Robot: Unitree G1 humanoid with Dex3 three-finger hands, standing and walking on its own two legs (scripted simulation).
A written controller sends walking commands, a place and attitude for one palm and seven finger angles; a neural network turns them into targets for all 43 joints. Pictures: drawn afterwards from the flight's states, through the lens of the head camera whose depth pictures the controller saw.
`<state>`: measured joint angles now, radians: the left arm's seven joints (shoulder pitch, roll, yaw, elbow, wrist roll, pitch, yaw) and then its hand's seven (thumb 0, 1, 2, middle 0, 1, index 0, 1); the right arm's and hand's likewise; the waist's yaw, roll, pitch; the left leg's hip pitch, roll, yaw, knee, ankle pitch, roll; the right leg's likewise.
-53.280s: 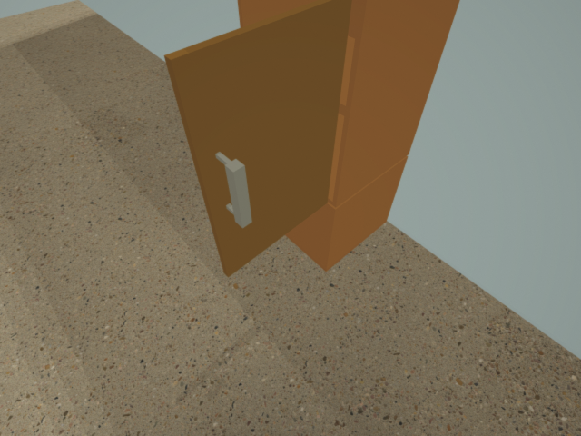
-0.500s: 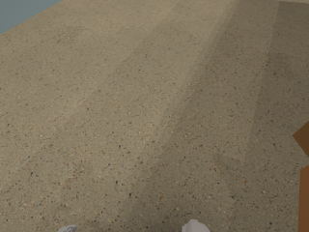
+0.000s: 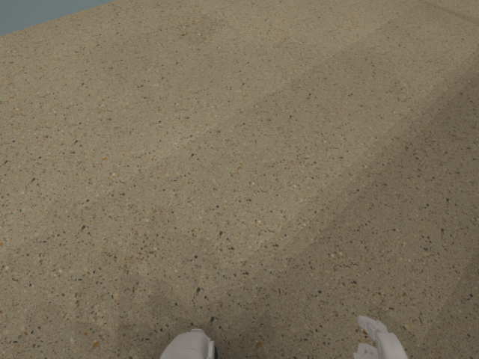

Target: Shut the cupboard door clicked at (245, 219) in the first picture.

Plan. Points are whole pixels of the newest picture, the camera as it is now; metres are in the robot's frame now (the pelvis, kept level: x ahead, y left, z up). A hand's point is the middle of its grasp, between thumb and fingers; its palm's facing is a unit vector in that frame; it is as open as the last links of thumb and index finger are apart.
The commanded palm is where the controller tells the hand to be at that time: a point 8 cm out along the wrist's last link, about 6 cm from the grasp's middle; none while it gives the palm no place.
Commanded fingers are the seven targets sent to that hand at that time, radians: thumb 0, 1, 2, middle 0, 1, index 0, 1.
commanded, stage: turn to face it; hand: left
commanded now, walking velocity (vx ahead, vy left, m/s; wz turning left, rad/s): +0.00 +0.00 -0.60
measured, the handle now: out of the picture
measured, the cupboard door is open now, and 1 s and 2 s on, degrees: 39 39 39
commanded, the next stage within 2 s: none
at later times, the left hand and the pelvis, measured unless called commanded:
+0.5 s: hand (146, 348) +0.14 +0.18 -0.15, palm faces -0.17 -0.96 -0.21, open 7.4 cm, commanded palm none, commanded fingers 0.00 0.90 0.90 -0.20 -0.30 -0.20 -0.30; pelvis +0.06 +0.00 +0.02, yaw -15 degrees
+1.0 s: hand (212, 255) +0.31 +0.08 -0.13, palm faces -0.56 -0.78 -0.29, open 7.4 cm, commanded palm none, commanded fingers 0.00 0.90 0.90 -0.20 -0.30 -0.20 -0.30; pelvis +0.07 -0.01 +0.01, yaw -33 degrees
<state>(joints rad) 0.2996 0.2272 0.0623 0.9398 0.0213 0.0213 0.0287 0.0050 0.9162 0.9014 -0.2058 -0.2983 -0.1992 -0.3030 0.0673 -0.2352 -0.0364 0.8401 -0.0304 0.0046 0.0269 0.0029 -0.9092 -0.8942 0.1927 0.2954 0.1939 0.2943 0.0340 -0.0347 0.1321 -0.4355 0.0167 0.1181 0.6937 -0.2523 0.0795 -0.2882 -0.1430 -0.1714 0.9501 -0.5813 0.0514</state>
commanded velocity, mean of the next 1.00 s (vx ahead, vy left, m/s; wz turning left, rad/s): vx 0.00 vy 0.00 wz -0.60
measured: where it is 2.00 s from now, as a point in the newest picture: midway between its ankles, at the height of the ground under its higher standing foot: outside the picture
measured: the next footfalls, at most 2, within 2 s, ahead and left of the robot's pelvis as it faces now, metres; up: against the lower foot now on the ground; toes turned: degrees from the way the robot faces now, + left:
right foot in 0.26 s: +0.08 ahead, -0.14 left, +0.00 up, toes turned -11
left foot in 0.54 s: +0.13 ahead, +0.10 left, +0.00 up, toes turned -15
